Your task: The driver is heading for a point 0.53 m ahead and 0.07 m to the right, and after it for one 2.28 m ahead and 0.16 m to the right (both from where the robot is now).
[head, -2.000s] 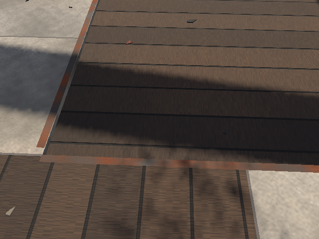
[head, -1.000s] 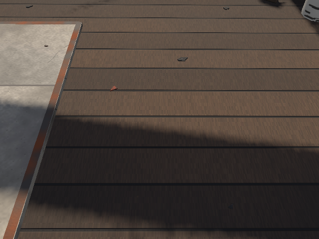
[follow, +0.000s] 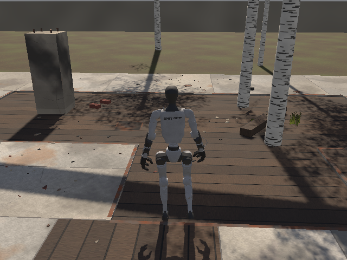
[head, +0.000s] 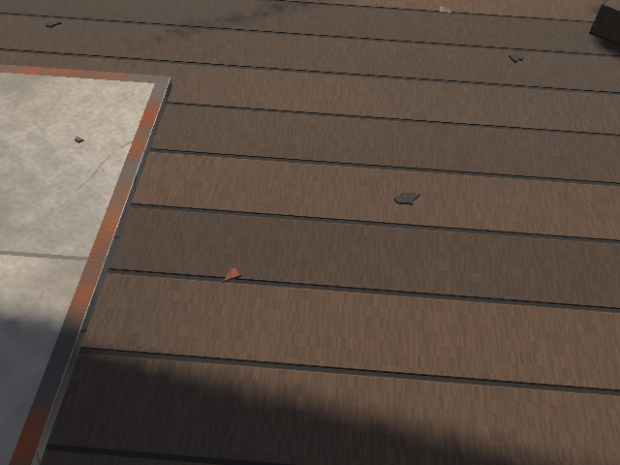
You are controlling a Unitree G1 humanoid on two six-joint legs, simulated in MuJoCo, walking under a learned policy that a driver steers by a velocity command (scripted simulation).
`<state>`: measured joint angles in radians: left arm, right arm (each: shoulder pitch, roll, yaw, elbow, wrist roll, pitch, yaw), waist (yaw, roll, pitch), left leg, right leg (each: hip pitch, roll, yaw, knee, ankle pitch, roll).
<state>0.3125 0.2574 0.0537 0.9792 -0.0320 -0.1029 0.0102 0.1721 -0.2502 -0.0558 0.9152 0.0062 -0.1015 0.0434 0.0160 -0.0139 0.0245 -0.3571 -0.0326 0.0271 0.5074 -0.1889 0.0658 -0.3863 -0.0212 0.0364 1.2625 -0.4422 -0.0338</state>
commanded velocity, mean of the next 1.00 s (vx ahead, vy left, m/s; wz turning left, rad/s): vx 0.50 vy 0.00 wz -0.17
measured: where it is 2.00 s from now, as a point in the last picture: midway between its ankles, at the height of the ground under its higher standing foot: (331, 309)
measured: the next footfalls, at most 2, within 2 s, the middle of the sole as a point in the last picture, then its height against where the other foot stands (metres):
right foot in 0.44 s outside the picture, level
left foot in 0.94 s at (302, 353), level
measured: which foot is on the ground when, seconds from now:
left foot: down 0.00-0.46, up 0.48-0.92, down 0.94-1.00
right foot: up 0.00-0.42, down 0.44-0.96, up 0.98-1.00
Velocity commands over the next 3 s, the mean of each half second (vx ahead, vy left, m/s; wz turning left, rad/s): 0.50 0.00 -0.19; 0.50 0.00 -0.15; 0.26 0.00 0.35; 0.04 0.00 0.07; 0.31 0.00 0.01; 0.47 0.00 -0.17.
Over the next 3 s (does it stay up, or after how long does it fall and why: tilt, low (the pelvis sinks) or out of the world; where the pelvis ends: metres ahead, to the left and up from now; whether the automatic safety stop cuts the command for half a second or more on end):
stays up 1.24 0.04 0.01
